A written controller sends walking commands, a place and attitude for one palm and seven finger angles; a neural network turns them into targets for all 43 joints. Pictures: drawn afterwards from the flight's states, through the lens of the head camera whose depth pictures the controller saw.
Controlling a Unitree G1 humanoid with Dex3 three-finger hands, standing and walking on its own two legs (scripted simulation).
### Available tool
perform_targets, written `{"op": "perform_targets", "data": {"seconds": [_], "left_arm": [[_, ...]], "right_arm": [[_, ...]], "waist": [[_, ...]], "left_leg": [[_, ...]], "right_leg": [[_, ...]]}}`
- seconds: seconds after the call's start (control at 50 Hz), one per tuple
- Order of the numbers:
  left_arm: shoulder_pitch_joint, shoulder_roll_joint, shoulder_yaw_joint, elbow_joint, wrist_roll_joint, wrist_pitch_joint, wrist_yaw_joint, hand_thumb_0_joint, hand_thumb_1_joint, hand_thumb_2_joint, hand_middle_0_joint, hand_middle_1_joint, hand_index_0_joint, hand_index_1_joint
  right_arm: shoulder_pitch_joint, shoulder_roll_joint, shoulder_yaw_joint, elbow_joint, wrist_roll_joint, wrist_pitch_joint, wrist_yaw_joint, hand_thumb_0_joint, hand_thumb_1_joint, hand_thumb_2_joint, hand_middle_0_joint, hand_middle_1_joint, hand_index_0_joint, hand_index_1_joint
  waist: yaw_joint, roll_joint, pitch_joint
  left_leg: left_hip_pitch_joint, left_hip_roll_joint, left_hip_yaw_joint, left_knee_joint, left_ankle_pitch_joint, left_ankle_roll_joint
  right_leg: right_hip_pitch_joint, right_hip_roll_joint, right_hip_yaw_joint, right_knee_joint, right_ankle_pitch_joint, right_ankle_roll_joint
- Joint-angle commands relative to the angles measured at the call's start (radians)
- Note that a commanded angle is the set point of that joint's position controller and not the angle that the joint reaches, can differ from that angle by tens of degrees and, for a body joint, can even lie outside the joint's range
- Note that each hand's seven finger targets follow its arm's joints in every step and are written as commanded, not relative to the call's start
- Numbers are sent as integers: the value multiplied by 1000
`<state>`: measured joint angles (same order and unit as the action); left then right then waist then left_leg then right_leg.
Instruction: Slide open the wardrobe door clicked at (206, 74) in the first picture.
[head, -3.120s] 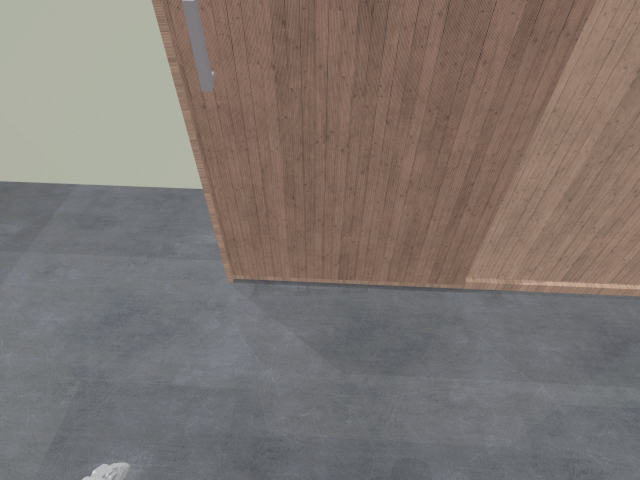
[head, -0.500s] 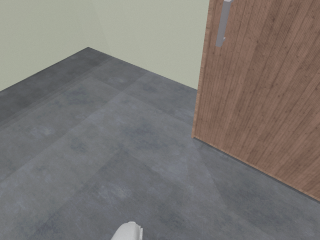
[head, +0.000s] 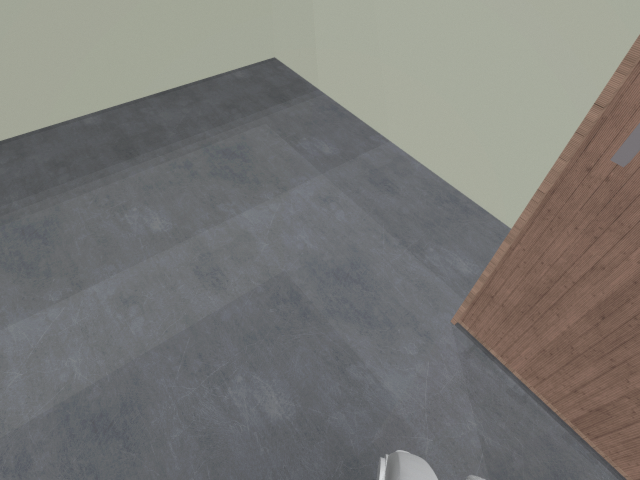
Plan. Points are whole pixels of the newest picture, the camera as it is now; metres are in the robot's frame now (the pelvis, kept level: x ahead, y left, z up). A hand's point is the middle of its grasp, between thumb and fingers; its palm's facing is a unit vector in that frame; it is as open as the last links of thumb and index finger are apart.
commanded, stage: turn to face it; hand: left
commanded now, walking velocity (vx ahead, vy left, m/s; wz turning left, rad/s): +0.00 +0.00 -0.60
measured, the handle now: out of the picture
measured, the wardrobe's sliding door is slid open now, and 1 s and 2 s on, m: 0.00 0.00 0.00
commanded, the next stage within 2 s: take the last steps up to it in 1.26 s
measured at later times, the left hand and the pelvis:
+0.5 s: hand (237, 441) +0.19 +0.14 -0.16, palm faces -0.20 -0.95 -0.24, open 7.4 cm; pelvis +0.09 -0.04 +0.00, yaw -15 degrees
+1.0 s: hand (250, 361) +0.31 +0.14 -0.16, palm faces -0.50 -0.84 -0.22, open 7.4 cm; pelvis +0.12 +0.00 +0.01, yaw -33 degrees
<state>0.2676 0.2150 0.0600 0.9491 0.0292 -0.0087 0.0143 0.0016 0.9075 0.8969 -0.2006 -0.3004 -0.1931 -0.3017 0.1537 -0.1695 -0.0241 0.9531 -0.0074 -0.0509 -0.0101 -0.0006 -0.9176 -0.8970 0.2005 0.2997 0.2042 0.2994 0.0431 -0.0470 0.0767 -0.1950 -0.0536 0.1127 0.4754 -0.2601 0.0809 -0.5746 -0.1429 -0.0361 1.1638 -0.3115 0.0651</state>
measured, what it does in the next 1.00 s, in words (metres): walks ahead, turning right: right foot, then left foot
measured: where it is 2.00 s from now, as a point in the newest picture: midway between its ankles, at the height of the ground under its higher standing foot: outside the picture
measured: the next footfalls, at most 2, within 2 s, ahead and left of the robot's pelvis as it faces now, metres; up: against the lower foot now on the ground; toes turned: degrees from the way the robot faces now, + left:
right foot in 0.22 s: +0.16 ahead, -0.14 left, +0.00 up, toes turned -14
left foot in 0.68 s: +0.19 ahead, +0.10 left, +0.00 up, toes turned -19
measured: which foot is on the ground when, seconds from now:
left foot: down 0.00-0.24, up 0.26-0.66, down 0.68-1.00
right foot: up 0.00-0.20, down 0.22-0.68, up 0.70-1.00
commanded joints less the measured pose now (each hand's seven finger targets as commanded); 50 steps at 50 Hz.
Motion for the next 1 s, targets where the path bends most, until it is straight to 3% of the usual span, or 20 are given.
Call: {"op": "perform_targets", "data": {"seconds": [0.0,0.12,0.14,0.18,0.2,0.22,0.24,0.32,0.36,0.54,0.58,0.62,0.64,0.66,0.68,0.7,0.72,0.78,0.84,0.98], "left_arm": [[139,3,-3,16,-7,26,0,0,900,900,-200,-300,-200,-300],[-14,25,14,-60,-5,36,-18,0,900,900,-200,-300,-200,-300],[-12,30,17,-69,-4,34,-21,0,900,900,-200,-300,-200,-300],[76,62,26,-52,0,19,-24,0,900,900,-200,-300,-200,-300],[157,122,40,-31,7,-1,-20,0,900,900,-200,-300,-200,-300],[203,224,60,-26,7,-15,-10,0,900,900,-200,-300,-200,-300],[218,223,55,-28,-18,-8,1,0,900,900,-200,-300,-200,-300],[3,151,47,-82,-17,6,13,0,900,900,-200,-300,-200,-300],[-31,148,47,-86,-10,6,10,0,900,900,-200,-300,-200,-300],[-32,193,67,-87,-2,28,-10,0,900,900,-200,-300,-200,-300],[-57,197,70,-96,-3,33,-9,0,900,900,-200,-300,-200,-300],[-87,185,66,-106,-14,42,-12,0,900,900,-200,-300,-200,-300],[-90,143,57,-126,-23,46,-15,0,900,900,-200,-300,-200,-300],[-79,92,46,-143,-29,45,-26,0,900,900,-200,-300,-200,-300],[-103,127,54,-148,-11,48,-27,0,900,900,-200,-300,-200,-300],[-77,146,66,-127,-1,56,-30,0,900,900,-200,-300,-200,-300],[-55,146,74,-107,2,61,-36,0,900,900,-200,-300,-200,-300],[-36,115,61,-97,-4,68,-48,0,900,900,-200,-300,-200,-300],[-96,98,49,-121,-9,70,-48,0,900,900,-200,-300,-200,-300],[-171,67,28,-144,-10,61,-46,0,900,900,-200,-300,-200,-300]], "right_arm": [[68,-119,-29,-17,-5,-14,-14,0,-900,-900,200,300,200,300],[84,-158,-51,-4,-17,15,-25,0,-900,-900,200,300,200,300],[85,-167,-54,-4,-19,20,-26,0,-900,-900,200,300,200,300],[88,-178,-59,-6,-16,27,-24,0,-900,-900,200,300,200,300],[106,-161,-59,-12,-8,31,-19,0,-900,-900,200,300,200,300],[126,-94,-48,-45,-1,27,-14,0,-900,-900,200,300,200,300],[84,-123,-45,-63,1,41,-29,0,-900,-900,200,300,200,300],[26,-121,-48,-51,-5,63,-18,0,-900,-900,200,300,200,300],[52,-102,-47,-42,-8,76,-13,0,-900,-900,200,300,200,300],[18,-109,-47,-89,0,67,-18,0,-900,-900,200,300,200,300],[57,-111,-47,-85,3,59,-22,0,-900,-900,200,300,200,300],[120,-130,-50,-68,6,48,-30,0,-900,-900,200,300,200,300],[152,-187,-60,-69,1,40,-35,0,-900,-900,200,300,200,300],[125,-279,-80,-96,-8,41,-31,0,-900,-900,200,300,200,300],[91,-288,-77,-115,-13,48,-30,0,-900,-900,200,300,200,300],[27,-231,-62,-123,-16,45,-31,0,-900,-900,200,300,200,300],[-20,-201,-55,-134,-17,41,-34,0,-900,-900,200,300,200,300],[-12,-182,-48,-138,-15,34,-34,0,-900,-900,200,300,200,300],[80,-184,-56,-106,-14,34,-31,0,-900,-900,200,300,200,300],[150,-225,-78,-62,-20,43,-19,0,-900,-900,200,300,200,300]], "waist": [[-1,146,-29],[-40,164,34],[-38,163,24],[7,91,-31],[38,-51,-110],[30,-293,-177],[42,-179,-213],[-19,-7,-151],[-38,1,-148],[-19,-107,-147],[-36,-115,-164],[-69,-95,-168],[-87,47,-177],[-76,347,-140],[-76,290,-76],[-40,225,-46],[-13,229,-36],[-11,199,-53],[-53,200,-65],[-96,271,-81]], "left_leg": [[-56,278,-65,-177,648,67],[16,356,-51,-100,517,70],[33,363,-50,-59,511,61],[33,331,-7,128,509,10],[-53,248,43,375,344,-49],[-319,70,84,685,-306,-124],[-305,86,-90,740,-393,-121],[-308,146,-128,728,-193,-136],[-257,140,-110,631,-157,-144],[-178,86,-89,293,-163,-145],[-114,75,-87,174,-131,-140],[72,77,-78,-34,-3,-131],[186,205,-215,-150,-34,-86],[185,456,-466,-253,5,-11],[53,544,-482,-261,51,61],[-17,483,-401,-258,91,57],[-34,423,-306,-234,160,39],[32,333,-125,-175,329,14],[121,356,-104,-146,420,40],[162,402,-32,-79,555,51]], "right_leg": [[117,16,18,-168,110,-9],[148,53,-23,-395,65,-35],[177,61,-29,-438,49,-41],[321,91,-47,-586,138,-51],[474,7,83,-681,399,-98],[635,-265,490,-742,873,-251],[594,-286,474,-779,879,-325],[428,-144,333,-829,517,-275],[365,-97,282,-844,436,-245],[353,-47,382,-829,301,-241],[342,-35,396,-790,334,-223],[226,21,373,-721,284,-159],[88,108,304,-610,133,-108],[-64,227,139,-368,-184,-49],[-47,175,100,-170,-255,-27],[-24,154,124,-63,-182,-11],[-16,147,110,8,-131,-3],[-25,135,65,69,-57,10],[-34,109,39,-18,-70,21],[109,99,-50,-353,-134,-4]]}}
